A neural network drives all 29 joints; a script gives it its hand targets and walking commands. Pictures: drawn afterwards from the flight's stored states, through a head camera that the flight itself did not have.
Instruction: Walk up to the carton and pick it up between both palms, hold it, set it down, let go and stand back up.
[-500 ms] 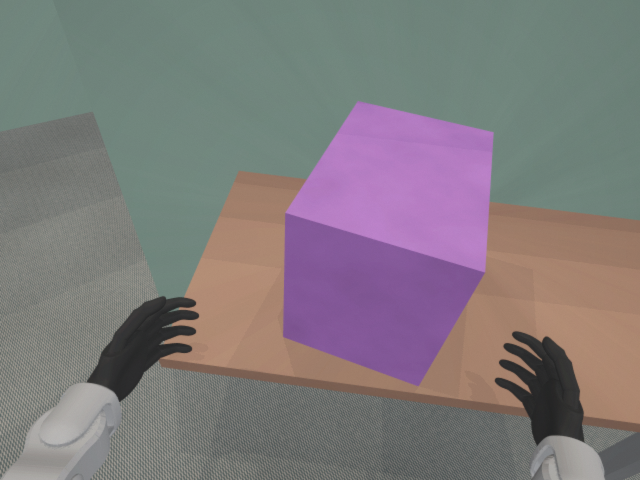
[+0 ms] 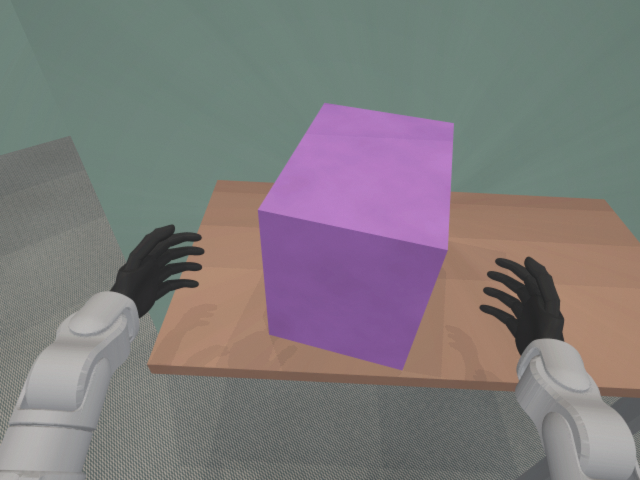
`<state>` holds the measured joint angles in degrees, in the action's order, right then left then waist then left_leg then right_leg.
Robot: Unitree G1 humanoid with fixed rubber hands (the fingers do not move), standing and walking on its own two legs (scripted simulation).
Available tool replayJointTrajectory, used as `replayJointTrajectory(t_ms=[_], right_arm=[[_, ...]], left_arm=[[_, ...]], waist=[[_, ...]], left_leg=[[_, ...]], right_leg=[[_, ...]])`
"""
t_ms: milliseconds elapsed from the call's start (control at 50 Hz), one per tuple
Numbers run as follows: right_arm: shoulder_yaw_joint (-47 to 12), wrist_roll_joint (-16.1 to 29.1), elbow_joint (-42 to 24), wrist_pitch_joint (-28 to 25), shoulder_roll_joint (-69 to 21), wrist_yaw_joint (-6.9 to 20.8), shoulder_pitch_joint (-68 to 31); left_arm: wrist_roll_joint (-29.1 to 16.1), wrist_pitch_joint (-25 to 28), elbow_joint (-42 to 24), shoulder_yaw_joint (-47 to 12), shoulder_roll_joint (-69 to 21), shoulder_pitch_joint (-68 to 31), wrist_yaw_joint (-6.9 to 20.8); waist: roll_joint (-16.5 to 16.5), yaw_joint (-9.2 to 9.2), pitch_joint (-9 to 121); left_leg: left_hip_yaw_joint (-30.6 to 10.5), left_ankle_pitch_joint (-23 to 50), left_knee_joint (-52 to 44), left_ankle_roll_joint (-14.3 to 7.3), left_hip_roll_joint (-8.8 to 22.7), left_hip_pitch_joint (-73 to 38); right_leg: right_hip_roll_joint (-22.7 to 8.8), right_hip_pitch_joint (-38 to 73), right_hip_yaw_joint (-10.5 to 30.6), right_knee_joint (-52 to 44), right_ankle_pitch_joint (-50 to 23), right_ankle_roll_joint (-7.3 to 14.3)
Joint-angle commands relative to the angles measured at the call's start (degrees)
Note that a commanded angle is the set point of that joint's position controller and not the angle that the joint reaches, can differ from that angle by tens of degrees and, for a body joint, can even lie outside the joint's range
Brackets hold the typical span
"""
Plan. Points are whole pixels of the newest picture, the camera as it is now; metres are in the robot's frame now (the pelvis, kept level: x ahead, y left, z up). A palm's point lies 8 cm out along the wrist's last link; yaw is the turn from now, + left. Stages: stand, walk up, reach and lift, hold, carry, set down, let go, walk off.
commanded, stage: reach and lift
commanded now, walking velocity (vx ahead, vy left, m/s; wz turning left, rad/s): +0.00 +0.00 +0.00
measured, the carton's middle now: (361, 229) +0.47 -0.06 +0.07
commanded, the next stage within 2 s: none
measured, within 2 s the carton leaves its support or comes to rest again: neither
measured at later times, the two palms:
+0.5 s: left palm (173, 213) +0.40 +0.19 +0.16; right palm (544, 273) +0.32 -0.25 +0.14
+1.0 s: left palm (204, 163) +0.46 +0.15 +0.20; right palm (551, 221) +0.37 -0.26 +0.18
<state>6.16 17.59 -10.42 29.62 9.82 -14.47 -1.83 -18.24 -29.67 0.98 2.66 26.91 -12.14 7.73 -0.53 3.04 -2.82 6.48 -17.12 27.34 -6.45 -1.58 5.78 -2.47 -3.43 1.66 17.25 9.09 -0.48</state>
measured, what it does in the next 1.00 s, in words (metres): shifts its weight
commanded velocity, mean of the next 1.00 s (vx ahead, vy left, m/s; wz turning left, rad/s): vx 0.00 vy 0.00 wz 0.00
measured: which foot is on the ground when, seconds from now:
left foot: down 0.00-1.00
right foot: down 0.00-1.00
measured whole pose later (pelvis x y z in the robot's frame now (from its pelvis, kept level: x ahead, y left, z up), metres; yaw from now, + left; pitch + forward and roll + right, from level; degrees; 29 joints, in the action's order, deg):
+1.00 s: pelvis +0.00 -0.05 +0.00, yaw +2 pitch +3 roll -2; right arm 5.6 18.5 22.7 26.5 8.6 -17.3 -39.6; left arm -17.1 -26.8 44.3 -0.7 33.1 -54.2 9.3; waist 2.3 11.1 1.3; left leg 3.2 -13.8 25.2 -2.8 0.2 14.1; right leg -0.8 -11.9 -1.3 17.4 8.0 -2.0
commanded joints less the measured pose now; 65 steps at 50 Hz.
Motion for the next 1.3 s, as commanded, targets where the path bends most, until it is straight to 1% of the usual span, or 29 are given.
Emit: replayJointTrajectory(t_ms=[0,40,60,80,100,120,140,200,240,320,400,440,480,540,600,660,720,860,880,920,960,1040,1080,1120,1140,1180,1220,1260,1280], right_arm=[[3.16,0.06,-8.12,-2.35,8.22,0.03,-18.20],[2.41,-0.38,-5.58,-1.80,7.45,-0.32,-19.21],[3.18,-0.25,-6.61,-1.74,8.33,-0.70,-22.61],[2.57,0.05,-4.13,-1.49,7.40,-0.70,-17.93],[3.80,-0.01,-4.25,-1.40,8.74,-0.66,-27.19],[3.21,0.25,-2.39,-1.47,8.05,-0.58,-22.91],[3.65,0.10,-4.86,-1.82,8.68,-0.60,-28.53],[2.35,0.33,0.53,-1.05,7.89,-0.69,-27.26],[2.89,0.61,0.54,-1.13,8.60,-0.99,-31.79],[2.44,0.96,0.15,-1.95,8.63,-1.09,-33.59],[2.69,0.95,2.80,-2.42,9.27,-1.25,-37.67],[2.51,1.09,3.56,-2.76,9.11,-1.31,-40.28],[2.12,1.32,7.54,-2.75,9.07,-1.17,-41.79],[1.92,1.78,5.93,-3.63,9.45,-1.60,-44.22],[1.33,1.54,9.87,-3.76,9.13,-1.80,-46.85],[2.01,1.59,10.36,-4.50,9.03,-2.14,-49.06],[1.83,1.46,13.07,-4.57,9.11,-2.18,-51.56],[2.19,0.99,17.30,-5.33,8.25,-2.78,-60.86],[1.85,0.78,19.91,-5.22,7.66,-2.69,-60.34],[1.58,0.78,22.19,-5.38,7.69,-2.67,-64.96],[1.14,0.54,24.43,-5.82,6.95,-2.85,-65.15],[1.81,0.55,29.46,-6.90,7.34,-2.71,-72.08],[2.41,-0.17,29.21,-7.99,7.67,-3.01,-73.53],[2.31,-0.31,35.64,-7.90,7.62,-2.76,-76.02],[2.10,0.00,36.82,-8.16,7.86,-2.54,-77.39],[2.66,-0.37,38.72,-9.07,8.09,-2.55,-79.81],[1.30,0.33,40.74,-10.08,7.92,-2.16,-79.67],[1.33,0.22,45.68,-10.72,7.85,-1.80,-81.44],[-0.33,-0.85,42.65,-11.05,8.30,-1.26,-81.97]], left_arm=[[-0.08,1.82,-8.15,4.74,10.86,-22.90,-0.22],[-0.18,1.03,-3.39,4.57,10.95,-23.88,0.48],[-0.58,1.07,-4.61,4.75,12.55,-28.11,0.60],[0.02,0.95,-3.80,4.14,10.73,-23.42,0.63],[-1.10,1.21,-2.79,3.84,13.18,-32.95,0.62],[-0.39,1.05,-2.26,3.56,11.67,-28.38,0.48],[-0.90,1.13,-3.53,4.19,13.22,-34.21,0.38],[0.78,0.14,3.01,4.64,12.78,-32.71,0.93],[0.38,0.02,2.97,4.70,13.91,-38.24,1.10],[0.53,0.05,3.24,4.82,14.14,-40.25,1.23],[0.53,-0.59,5.68,4.66,14.65,-44.80,1.14],[0.52,-0.61,7.70,4.26,14.97,-47.40,1.10],[1.45,-0.85,12.20,4.32,14.89,-48.48,1.27],[0.91,-0.04,10.90,4.53,15.90,-51.65,1.32],[1.83,-0.14,15.11,5.06,15.96,-54.37,1.43],[1.65,0.44,14.44,3.76,15.77,-57.14,1.28],[2.33,0.63,18.34,3.96,16.49,-59.40,1.32],[1.15,3.15,26.41,1.88,17.68,-68.87,1.34],[1.16,3.62,29.21,1.02,17.00,-68.52,1.40],[0.91,4.63,33.33,0.31,17.78,-72.51,1.38],[0.93,5.95,36.66,-0.54,17.17,-72.34,1.60],[-0.10,8.34,41.22,-2.85,17.20,-79.39,0.85],[-0.19,9.30,42.21,-3.34,17.12,-80.61,0.22],[0.01,10.01,47.78,-4.70,16.49,-83.34,0.22],[0.01,10.61,48.91,-4.97,16.33,-84.46,0.17],[-0.41,11.83,50.31,-5.92,16.19,-87.38,-0.04],[-0.04,12.69,52.51,-6.37,15.08,-86.70,-0.23],[0.27,13.79,57.01,-7.46,14.45,-88.27,-0.39],[-0.13,14.25,57.86,-7.52,16.15,-88.43,-0.52]], waist=[[-6.46,1.41,14.36],[-3.82,2.00,13.70],[-4.73,2.09,16.32],[-4.91,2.66,16.32],[-5.29,2.62,16.60],[-5.42,2.99,16.75],[-5.86,2.46,18.21],[-5.17,3.11,17.29],[-5.29,3.65,18.41],[-5.23,3.62,22.59],[-5.31,4.24,23.28],[-5.71,4.58,25.11],[-6.01,4.68,23.34],[-4.68,4.88,28.39],[-4.39,5.15,27.81],[-5.90,6.10,31.28],[-6.16,6.45,31.24],[-5.59,7.74,34.64],[-5.73,8.45,34.05],[-5.71,8.37,33.79],[-5.08,8.74,34.96],[-6.59,9.30,36.31],[-7.00,9.98,40.60],[-8.16,10.65,38.05],[-8.22,10.35,38.29],[-8.77,11.25,40.16],[-9.55,10.93,41.10],[-10.08,11.42,39.35],[-9.92,8.47,39.56]], left_leg=[[-11.68,18.45,-9.34,10.04,8.93,-1.76],[-10.78,18.25,-9.21,9.48,8.06,-1.29],[-10.08,18.35,-8.84,9.49,7.42,-0.62],[-10.46,20.98,-8.64,9.73,7.57,-2.47],[-10.70,19.81,-8.43,10.08,7.64,-1.01],[-11.26,19.41,-8.60,10.05,8.12,-2.27],[-10.55,18.66,-8.61,9.80,7.72,-0.93],[-9.99,19.18,-8.67,9.16,7.15,-1.15],[-9.64,18.65,-8.29,9.16,6.72,-0.41],[-8.25,26.26,-6.25,9.63,5.50,-3.91],[-8.03,26.83,-5.81,9.77,5.34,-4.50],[-7.57,25.99,-5.44,9.61,4.83,-4.09],[-7.75,25.66,-5.54,9.61,4.91,-3.88],[-6.84,28.58,-4.53,9.13,3.91,-4.42],[-6.22,29.83,-3.98,9.06,3.29,-5.36],[-6.17,30.56,-3.76,9.43,3.20,-5.69],[-5.81,30.85,-3.47,9.27,2.45,-5.53],[-5.23,25.57,-3.98,8.15,1.68,-2.80],[-5.51,24.78,-4.22,7.96,1.86,-2.90],[-5.32,22.70,-4.47,7.46,1.58,-1.81],[-5.16,22.11,-4.74,6.89,1.36,-1.11],[-5.29,20.59,-4.69,7.23,1.71,-1.30],[-5.08,22.97,-3.67,7.51,1.62,-3.14],[-5.54,22.45,-3.86,8.02,1.78,-2.99],[-5.49,21.80,-3.99,8.04,1.85,-2.87],[-5.36,23.20,-3.28,8.42,1.71,-3.47],[-5.53,27.04,-2.41,8.74,1.81,-5.54],[-5.92,25.88,-2.55,8.92,1.87,-5.78],[-5.64,29.67,-2.48,9.15,2.59,-5.65]], right_leg=[[3.33,2.58,0.33,0.69,-8.52,3.77],[2.95,2.85,0.56,0.07,-9.56,3.88],[2.81,3.20,0.60,0.46,-10.37,3.84],[3.30,4.28,0.33,0.82,-12.75,3.97],[3.19,1.75,0.07,0.59,-9.94,3.68],[3.46,3.11,-0.03,0.83,-11.09,3.84],[3.23,2.75,-0.19,0.78,-10.21,3.74],[3.27,3.93,0.02,0.78,-11.59,4.26],[3.26,3.92,-0.05,1.04,-11.63,4.08],[3.64,4.04,-0.61,1.40,-16.66,3.86],[4.01,3.79,-1.04,1.28,-15.91,3.82],[3.96,3.64,-1.21,1.47,-16.83,3.80],[3.90,3.19,-1.29,1.32,-16.55,4.06],[4.12,5.58,-1.59,2.14,-21.48,3.42],[4.19,5.14,-1.72,1.77,-23.03,3.03],[4.37,5.20,-2.16,2.29,-24.23,3.01],[4.28,5.54,-2.26,2.16,-26.34,2.89],[4.08,5.75,-2.88,2.83,-26.17,2.23],[4.03,5.51,-2.96,2.84,-25.81,2.37],[3.80,4.54,-3.03,2.94,-25.26,2.22],[3.65,5.57,-3.19,3.31,-26.61,1.97],[3.92,2.46,-4.03,3.06,-23.71,2.34],[3.99,2.55,-4.32,3.70,-27.09,2.15],[4.11,0.72,-4.65,3.18,-25.73,2.39],[4.16,0.08,-4.83,3.18,-24.83,2.51],[4.20,-0.65,-5.07,3.32,-26.22,2.41],[4.36,-0.72,-5.16,3.22,-27.81,2.64],[4.51,-2.63,-5.55,2.85,-26.24,2.69],[4.32,-0.02,-5.10,3.38,-25.14,3.03]])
